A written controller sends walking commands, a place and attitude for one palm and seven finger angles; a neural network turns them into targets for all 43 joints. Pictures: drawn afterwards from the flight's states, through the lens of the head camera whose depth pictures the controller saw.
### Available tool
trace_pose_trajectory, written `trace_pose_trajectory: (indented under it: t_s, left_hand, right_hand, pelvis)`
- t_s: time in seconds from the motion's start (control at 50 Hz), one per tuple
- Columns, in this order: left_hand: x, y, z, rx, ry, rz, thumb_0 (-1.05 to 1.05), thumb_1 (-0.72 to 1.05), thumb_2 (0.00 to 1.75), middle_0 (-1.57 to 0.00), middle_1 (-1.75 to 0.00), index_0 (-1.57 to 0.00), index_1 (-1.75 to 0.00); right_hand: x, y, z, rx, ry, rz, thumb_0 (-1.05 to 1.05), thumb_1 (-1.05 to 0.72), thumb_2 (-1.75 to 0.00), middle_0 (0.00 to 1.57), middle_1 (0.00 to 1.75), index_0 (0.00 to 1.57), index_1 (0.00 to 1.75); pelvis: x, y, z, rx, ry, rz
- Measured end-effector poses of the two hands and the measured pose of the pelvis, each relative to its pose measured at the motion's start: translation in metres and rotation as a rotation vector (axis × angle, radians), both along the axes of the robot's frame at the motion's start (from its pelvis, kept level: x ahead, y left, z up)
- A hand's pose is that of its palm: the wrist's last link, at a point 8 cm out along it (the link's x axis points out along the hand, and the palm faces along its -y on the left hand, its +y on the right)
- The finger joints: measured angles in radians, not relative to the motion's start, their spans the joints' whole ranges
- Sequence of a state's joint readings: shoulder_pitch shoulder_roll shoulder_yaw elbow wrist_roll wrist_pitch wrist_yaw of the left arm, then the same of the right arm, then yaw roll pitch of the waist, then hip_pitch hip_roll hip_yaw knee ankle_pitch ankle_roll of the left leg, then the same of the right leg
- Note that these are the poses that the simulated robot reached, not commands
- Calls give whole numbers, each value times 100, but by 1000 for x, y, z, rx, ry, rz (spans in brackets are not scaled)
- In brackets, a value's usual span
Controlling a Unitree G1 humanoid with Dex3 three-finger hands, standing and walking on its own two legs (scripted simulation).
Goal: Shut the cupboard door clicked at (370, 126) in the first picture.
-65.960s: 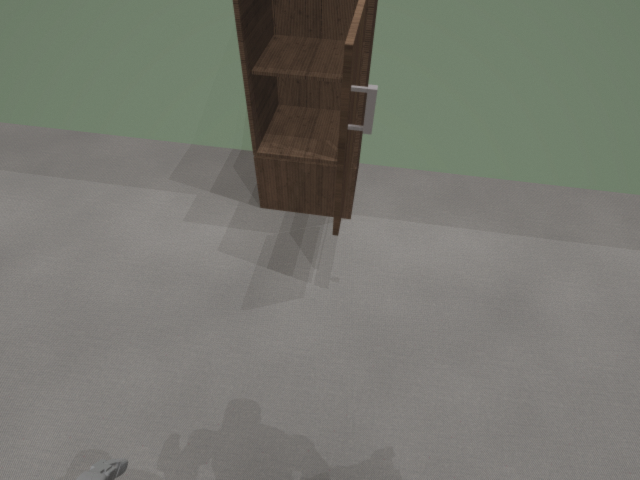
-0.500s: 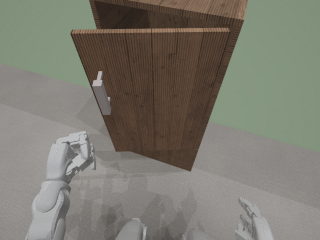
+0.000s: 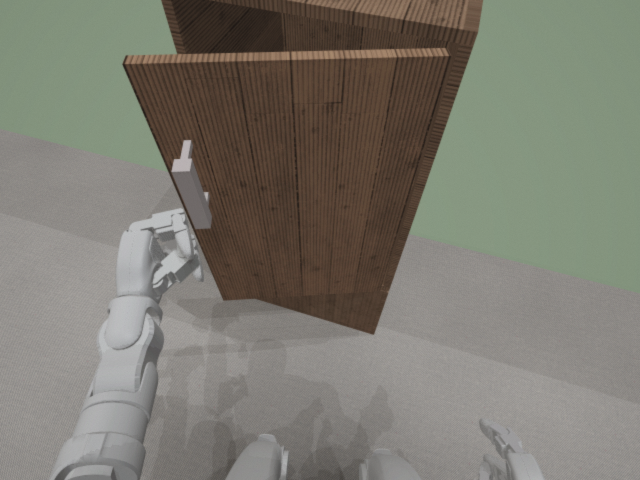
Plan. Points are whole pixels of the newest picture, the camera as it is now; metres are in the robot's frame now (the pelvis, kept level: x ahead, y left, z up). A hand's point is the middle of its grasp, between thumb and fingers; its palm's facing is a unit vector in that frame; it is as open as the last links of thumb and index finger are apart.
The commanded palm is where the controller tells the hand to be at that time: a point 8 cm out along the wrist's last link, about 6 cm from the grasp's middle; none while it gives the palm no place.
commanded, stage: bring the fist close to the handle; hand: left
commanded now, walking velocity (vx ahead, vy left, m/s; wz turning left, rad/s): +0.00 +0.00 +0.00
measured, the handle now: (195, 185) +0.49 +0.20 +0.05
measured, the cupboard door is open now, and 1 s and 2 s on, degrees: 22 19 0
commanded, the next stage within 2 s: push the door shut along its arc in 0.50 s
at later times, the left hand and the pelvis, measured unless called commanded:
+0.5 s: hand (194, 240) +0.40 +0.18 +0.06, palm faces +0.10 -0.99 -0.03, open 3.1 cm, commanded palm +0.37 +0.23 +0.06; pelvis +0.00 +0.00 +0.00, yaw -1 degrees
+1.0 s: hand (202, 216) +0.43 +0.18 +0.06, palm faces +0.00 -1.00 -0.04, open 3.1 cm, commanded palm +0.42 +0.22 +0.06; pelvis +0.00 +0.00 -0.01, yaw +0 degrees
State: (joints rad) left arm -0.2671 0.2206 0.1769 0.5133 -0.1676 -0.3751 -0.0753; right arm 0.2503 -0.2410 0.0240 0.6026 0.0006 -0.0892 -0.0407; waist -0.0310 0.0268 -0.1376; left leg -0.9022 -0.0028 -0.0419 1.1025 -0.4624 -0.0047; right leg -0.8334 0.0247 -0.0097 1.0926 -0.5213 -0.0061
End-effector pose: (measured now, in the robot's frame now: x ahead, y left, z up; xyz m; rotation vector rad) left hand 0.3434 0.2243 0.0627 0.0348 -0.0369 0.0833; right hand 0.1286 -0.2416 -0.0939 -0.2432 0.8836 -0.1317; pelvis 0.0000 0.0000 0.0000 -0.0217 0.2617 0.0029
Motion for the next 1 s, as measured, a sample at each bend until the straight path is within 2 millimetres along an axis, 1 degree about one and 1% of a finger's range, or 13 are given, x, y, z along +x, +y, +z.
trace_pose_trajectory:
  t_s: [0.12,0.18,0.26,0.34,0.4,0.54,0.7,0.78,0.88,1.0]
  left_hand:
    - [21,0,1,-6,3,6,1,90,90,-130,-150,-131,-150]
    - [29,0,1,-8,2,7,1,90,90,-130,-150,-130,-150]
    - [28,-2,2,-6,1,2,1,90,90,-130,-150,-130,-150]
    - [24,-2,-3,-10,17,8,1,90,90,-130,-150,-130,-150]
    - [23,1,-7,-10,19,21,1,90,90,-130,-150,-130,-150]
    - [27,5,-3,-4,-3,14,1,90,90,-130,-150,-131,-150]
    - [34,-2,-4,-6,14,-10,1,90,90,-130,-150,-131,-150]
    - [44,-4,-4,1,18,-29,1,90,90,-130,-150,-131,-150]
    - [57,1,-2,5,19,-51,2,89,90,-130,-150,-131,-150]
    - [70,5,-1,4,32,-82,1,89,92,-130,-150,-131,-150]
  right_hand:
    - [-16,-7,-5,-6,51,-25,1,-90,-90,21,30,20,30]
    - [-26,-11,-6,-8,81,-42,1,-90,-90,21,30,20,30]
    - [-37,-14,-7,-2,111,-67,1,-90,-90,21,30,20,30]
    - [-44,-16,-7,-3,135,-77,1,-90,-90,21,29,20,30]
    - [-45,-17,-7,-10,144,-79,1,-90,-90,21,30,20,30]
    - [-39,-17,-8,-16,132,-72,1,-90,-90,20,29,20,30]
    - [-27,-12,-6,-8,104,-55,1,-90,-90,21,29,20,30]
    - [-26,-11,-8,-12,105,-52,1,-90,-90,21,30,20,30]
    - [-33,-13,-11,-15,124,-65,1,-90,-90,21,30,20,30]
    - [-50,-16,-16,-23,179,-80,1,-90,-90,21,30,20,30]
  pelvis:
    - [0,-1,-1,1,14,-3]
    - [0,-2,0,3,20,-9]
    - [2,-2,1,6,21,-16]
    - [2,-2,3,8,19,-18]
    - [2,-3,2,8,20,-17]
    - [1,-3,1,3,22,-11]
    - [2,-1,1,3,27,-9]
    - [1,-1,-1,2,31,-7]
    - [0,-1,-3,0,39,-8]
    - [-2,-1,-6,-4,52,-5]
